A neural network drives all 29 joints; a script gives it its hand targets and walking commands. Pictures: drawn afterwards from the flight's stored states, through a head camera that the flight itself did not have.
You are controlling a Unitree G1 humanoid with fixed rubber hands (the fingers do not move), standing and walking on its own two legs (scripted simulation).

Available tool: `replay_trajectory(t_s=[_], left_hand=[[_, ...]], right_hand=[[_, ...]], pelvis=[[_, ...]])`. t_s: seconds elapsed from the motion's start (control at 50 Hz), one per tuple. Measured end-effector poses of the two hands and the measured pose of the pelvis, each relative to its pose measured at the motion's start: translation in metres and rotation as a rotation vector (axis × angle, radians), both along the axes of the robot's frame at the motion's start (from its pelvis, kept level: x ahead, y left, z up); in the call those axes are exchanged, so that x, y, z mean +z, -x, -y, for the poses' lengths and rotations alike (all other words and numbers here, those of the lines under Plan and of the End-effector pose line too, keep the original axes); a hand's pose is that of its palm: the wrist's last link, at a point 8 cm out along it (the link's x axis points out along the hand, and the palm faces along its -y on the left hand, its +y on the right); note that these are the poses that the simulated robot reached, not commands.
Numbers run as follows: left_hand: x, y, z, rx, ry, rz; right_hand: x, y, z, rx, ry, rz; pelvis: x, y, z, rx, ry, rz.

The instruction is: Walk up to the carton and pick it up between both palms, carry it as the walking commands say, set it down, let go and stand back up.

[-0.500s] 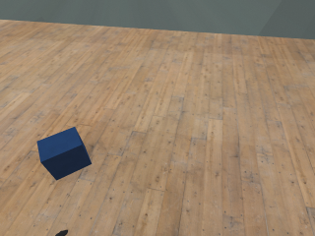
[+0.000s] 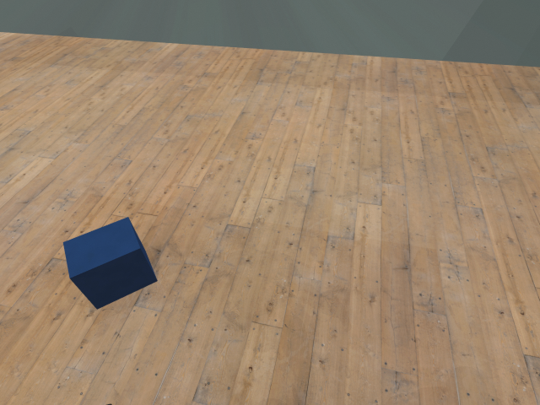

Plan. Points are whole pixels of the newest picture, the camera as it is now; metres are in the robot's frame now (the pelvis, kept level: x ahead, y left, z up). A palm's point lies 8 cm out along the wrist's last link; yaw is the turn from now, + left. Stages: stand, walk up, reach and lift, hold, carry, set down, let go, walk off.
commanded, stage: stand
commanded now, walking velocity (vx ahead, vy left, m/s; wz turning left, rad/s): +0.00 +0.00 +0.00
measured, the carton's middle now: (112, 262) +0.80 +0.73 -0.66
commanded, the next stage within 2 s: walk up in 0.22 s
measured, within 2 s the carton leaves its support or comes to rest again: neither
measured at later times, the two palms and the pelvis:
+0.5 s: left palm out of the picture +0.10 +0.32 -0.11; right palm out of the picture +0.12 -0.30 -0.11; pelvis +0.00 +0.01 -0.01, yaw +5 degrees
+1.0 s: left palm out of the picture -0.08 +0.32 -0.10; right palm (373, 332) +0.30 -0.14 -0.11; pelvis +0.05 +0.05 +0.00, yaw +19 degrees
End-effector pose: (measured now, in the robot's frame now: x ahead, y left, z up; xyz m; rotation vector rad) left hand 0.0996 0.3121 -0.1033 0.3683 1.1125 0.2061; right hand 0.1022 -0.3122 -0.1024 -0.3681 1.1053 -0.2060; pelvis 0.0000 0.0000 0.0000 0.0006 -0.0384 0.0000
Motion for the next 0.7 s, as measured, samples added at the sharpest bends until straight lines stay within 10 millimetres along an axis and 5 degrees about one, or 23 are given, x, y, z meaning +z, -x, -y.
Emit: replay_trajectory(t_s=[0.46,0.6,0.7], left_hand=[[-0.001,-0.003,-0.005,0.059,-0.012,0.023],[-0.038,0.026,-0.014,0.17,0.05,0.004],[-0.034,0.034,-0.004,0.218,0.095,0.016]], right_hand=[[-0.002,-0.01,-0.002,-0.003,-0.013,-0.004],[-0.024,-0.016,-0.048,0.056,-0.045,-0.033],[-0.028,0.003,-0.075,0.089,-0.08,-0.131]], pelvis=[[-0.004,-0.006,-0.003,0.044,0.008,-0.015],[-0.025,-0.001,-0.022,0.149,0.021,-0.021],[-0.015,0.001,-0.024,0.206,0.027,-0.036]])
